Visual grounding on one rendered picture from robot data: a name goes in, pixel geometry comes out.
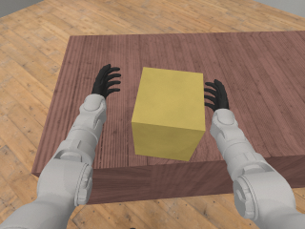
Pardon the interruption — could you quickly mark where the carton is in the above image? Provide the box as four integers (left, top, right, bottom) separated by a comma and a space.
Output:
132, 67, 206, 161

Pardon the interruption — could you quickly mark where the left robot hand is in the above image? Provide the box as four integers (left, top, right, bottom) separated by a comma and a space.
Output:
91, 64, 121, 100

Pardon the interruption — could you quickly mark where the left robot upper arm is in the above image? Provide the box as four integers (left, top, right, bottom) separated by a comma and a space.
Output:
0, 158, 93, 229

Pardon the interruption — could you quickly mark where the left robot forearm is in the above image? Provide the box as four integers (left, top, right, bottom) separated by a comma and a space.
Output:
36, 94, 107, 196

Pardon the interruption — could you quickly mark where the right robot hand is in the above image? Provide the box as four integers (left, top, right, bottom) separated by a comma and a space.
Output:
203, 79, 230, 112

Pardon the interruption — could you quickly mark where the right robot upper arm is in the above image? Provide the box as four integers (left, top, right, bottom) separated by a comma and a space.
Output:
233, 171, 305, 229

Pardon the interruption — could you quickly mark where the right robot forearm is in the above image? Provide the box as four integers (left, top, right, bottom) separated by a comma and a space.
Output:
210, 109, 296, 208

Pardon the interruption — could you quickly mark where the pedestal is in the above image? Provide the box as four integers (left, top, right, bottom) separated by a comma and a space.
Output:
30, 31, 305, 205

